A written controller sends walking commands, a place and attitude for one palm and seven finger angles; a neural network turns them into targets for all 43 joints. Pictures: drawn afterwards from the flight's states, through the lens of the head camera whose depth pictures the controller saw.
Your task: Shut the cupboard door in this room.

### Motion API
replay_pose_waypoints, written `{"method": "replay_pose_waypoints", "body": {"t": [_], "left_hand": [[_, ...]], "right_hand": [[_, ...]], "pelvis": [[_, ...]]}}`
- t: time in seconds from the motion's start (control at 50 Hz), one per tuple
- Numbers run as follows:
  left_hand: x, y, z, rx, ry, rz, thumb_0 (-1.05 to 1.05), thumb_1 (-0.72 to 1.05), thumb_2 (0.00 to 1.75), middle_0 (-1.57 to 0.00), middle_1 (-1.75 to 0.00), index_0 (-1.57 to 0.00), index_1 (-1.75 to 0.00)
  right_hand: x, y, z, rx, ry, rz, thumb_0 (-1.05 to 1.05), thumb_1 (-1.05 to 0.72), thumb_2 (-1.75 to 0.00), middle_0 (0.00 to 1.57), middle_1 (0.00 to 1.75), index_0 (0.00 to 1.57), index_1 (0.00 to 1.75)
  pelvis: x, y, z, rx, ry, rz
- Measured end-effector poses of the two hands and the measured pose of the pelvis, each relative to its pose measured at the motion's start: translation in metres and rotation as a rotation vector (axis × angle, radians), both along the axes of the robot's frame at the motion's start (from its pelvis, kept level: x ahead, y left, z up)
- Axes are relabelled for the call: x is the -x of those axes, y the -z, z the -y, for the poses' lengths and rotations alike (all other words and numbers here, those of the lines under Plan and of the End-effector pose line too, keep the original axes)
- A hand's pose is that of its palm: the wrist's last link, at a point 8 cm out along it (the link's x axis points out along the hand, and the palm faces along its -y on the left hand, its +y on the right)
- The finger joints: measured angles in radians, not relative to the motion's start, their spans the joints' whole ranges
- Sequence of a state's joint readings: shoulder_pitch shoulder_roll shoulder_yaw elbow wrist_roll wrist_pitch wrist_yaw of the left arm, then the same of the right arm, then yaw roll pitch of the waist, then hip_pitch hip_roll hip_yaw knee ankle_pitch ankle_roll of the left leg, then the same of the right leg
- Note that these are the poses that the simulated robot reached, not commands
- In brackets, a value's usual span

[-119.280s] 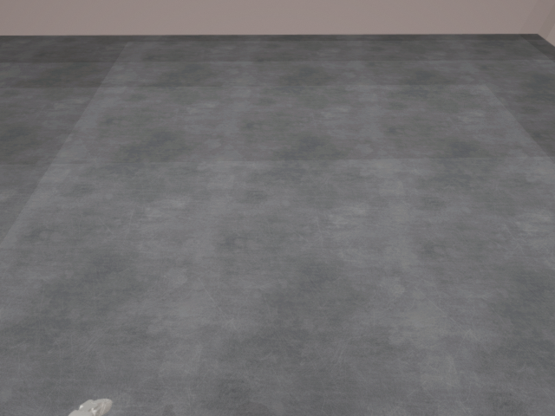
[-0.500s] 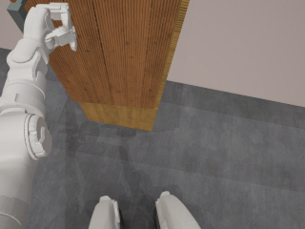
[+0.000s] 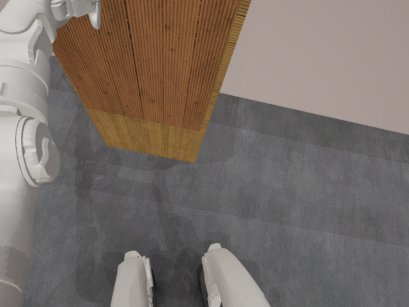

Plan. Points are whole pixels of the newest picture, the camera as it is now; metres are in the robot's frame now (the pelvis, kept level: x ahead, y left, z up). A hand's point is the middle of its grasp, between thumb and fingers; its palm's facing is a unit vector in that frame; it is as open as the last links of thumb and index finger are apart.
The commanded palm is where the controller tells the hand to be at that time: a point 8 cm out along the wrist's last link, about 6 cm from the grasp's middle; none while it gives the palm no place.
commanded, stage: push the door shut along its arc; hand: left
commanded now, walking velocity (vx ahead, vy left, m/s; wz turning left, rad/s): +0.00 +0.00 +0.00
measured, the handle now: out of the picture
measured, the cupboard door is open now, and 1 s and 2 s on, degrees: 0 0 0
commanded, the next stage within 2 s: pull the fist back off the door in 0.04 s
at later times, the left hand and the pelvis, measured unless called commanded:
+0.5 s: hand out of the picture +0.60 +0.07 +0.14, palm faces +0.15 -0.99 -0.08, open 3.4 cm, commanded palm +0.58 +0.08 +0.13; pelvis -0.01 +0.00 +0.00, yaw +1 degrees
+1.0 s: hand (125, 30) +0.53 +0.05 +0.14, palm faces +0.11 -0.99 -0.02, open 3.1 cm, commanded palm +0.50 +0.10 +0.13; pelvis +0.04 -0.01 +0.05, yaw +1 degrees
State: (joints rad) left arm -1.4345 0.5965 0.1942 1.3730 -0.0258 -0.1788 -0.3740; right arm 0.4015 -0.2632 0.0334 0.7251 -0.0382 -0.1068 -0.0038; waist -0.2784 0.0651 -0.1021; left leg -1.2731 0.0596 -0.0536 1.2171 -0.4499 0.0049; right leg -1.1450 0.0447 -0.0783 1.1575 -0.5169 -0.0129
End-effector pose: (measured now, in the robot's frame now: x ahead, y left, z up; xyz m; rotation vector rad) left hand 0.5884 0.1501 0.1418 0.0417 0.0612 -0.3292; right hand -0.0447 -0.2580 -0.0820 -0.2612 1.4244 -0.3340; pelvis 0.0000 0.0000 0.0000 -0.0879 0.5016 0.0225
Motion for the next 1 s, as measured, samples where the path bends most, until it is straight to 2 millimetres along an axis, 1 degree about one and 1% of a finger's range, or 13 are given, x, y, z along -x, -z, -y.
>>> {"method": "replay_pose_waypoints", "body": {"t": [0.14, 0.18, 0.22, 0.28, 0.32, 0.38, 0.48, 0.54, 0.64, 0.72, 0.8, 0.9, 1.0], "left_hand": [[0.002, -0.002, 0.007, -0.018, 0.01, -0.016, 0.05, 1.05, 1.06, -1.3, -1.5, -1.3, -1.5], [0.003, -0.001, 0.008, 0.012, -0.014, -0.027, 0.05, 1.03, 1.07, -1.3, -1.5, -1.3, -1.5], [0.005, 0.001, 0.01, 0.055, -0.12, -0.033, 0.05, 0.99, 1.07, -1.3, -1.5, -1.33, -1.5], [0.012, 0.003, 0.017, 0.102, -0.334, -0.041, 0.04, 0.91, 1.06, -1.3, -1.5, -1.35, -1.5], [0.016, 0.003, 0.023, 0.089, -0.452, -0.026, 0.04, 0.89, 1.05, -1.3, -1.5, -1.35, -1.5], [0.018, 0.001, 0.029, 0.029, -0.527, 0.02, 0.05, 0.91, 1.04, -1.3, -1.5, -1.34, -1.5], [0.019, -0.001, 0.03, -0.042, -0.49, 0.063, 0.05, 0.94, 1.0, -1.3, -1.5, -1.32, -1.5], [0.02, -0.002, 0.032, -0.026, -0.455, 0.049, 0.04, 0.95, 0.98, -1.3, -1.5, -1.32, -1.5], [0.025, -0.004, 0.041, 0.018, -0.426, 0.044, 0.04, 0.95, 0.95, -1.3, -1.5, -1.31, -1.5], [0.032, -0.002, 0.048, 0.03, -0.424, 0.051, 0.03, 0.93, 0.93, -1.3, -1.5, -1.31, -1.5], [0.044, 0.002, 0.053, 0.025, -0.423, 0.064, 0.02, 0.91, 0.91, -1.3, -1.5, -1.3, -1.5], [0.062, 0.007, 0.053, 0.029, -0.436, 0.074, 0.02, 0.9, 0.9, -1.3, -1.5, -1.3, -1.5], [0.081, 0.005, 0.049, 0.026, -0.436, 0.102, 0.02, 0.9, 0.9, -1.3, -1.5, -1.3, -1.5]], "right_hand": [[0.012, 0.002, -0.005, -0.004, 0.002, -0.012, 0.01, -0.9, -0.9, 0.21, 0.29, 0.2, 0.3], [0.013, 0.002, -0.007, -0.004, -0.003, -0.005, 0.01, -0.9, -0.9, 0.21, 0.29, 0.2, 0.3], [0.014, 0.001, -0.009, -0.022, -0.026, 0.001, 0.01, -0.9, -0.9, 0.21, 0.29, 0.2, 0.3], [0.015, 0.002, -0.015, -0.063, -0.065, 0.004, 0.01, -0.9, -0.9, 0.21, 0.29, 0.2, 0.3], [0.016, 0.002, -0.018, -0.088, -0.078, 0.012, 0.01, -0.9, -0.9, 0.21, 0.29, 0.2, 0.3], [0.02, 0.003, -0.022, -0.113, -0.062, 0.021, 0.01, -0.9, -0.9, 0.21, 0.29, 0.2, 0.3], [0.035, 0.0, -0.029, -0.146, -0.004, -0.006, 0.01, -0.9, -0.9, 0.2, 0.29, 0.2, 0.3], [0.043, -0.005, -0.032, -0.162, 0.014, -0.044, 0.01, -0.91, -0.9, 0.2, 0.29, 0.2, 0.3], [0.044, -0.015, -0.03, -0.175, 0.021, -0.078, 0.01, -0.9, -0.9, 0.2, 0.29, 0.2, 0.3], [0.031, -0.02, -0.024, -0.175, 0.02, -0.066, 0.01, -0.9, -0.9, 0.2, 0.29, 0.2, 0.3], [0.008, -0.022, -0.016, -0.175, 0.011, -0.025, 0.01, -0.91, -0.9, 0.2, 0.29, 0.2, 0.3], [-0.033, -0.019, -0.005, -0.175, -0.017, 0.05, 0.01, -0.91, -0.9, 0.2, 0.29, 0.2, 0.3], [-0.078, -0.016, 0.002, -0.18, -0.061, 0.14, 0.01, -0.91, -0.9, 0.2, 0.29, 0.2, 0.3]], "pelvis": [[0.006, 0.002, 0.0, 0.003, -0.006, -0.002], [0.007, 0.002, 0.0, 0.005, -0.005, -0.004], [0.008, 0.002, -0.001, 0.008, -0.006, -0.008], [0.01, 0.002, 0.0, 0.006, -0.01, -0.008], [0.011, 0.002, 0.0, 0.004, -0.012, -0.011], [0.012, 0.002, 0.001, 0.0, -0.011, -0.011], [0.013, -0.002, 0.002, -0.007, -0.006, 0.001], [0.011, -0.008, 0.002, -0.012, -0.003, 0.011], [0.001, -0.02, 0.002, -0.022, 0.004, 0.03], [-0.01, -0.029, 0.003, -0.032, 0.014, 0.05], [-0.02, -0.036, 0.004, -0.043, 0.021, 0.077], [-0.03, -0.043, 0.008, -0.057, 0.024, 0.109], [-0.036, -0.047, 0.012, -0.069, 0.02, 0.142]]}}
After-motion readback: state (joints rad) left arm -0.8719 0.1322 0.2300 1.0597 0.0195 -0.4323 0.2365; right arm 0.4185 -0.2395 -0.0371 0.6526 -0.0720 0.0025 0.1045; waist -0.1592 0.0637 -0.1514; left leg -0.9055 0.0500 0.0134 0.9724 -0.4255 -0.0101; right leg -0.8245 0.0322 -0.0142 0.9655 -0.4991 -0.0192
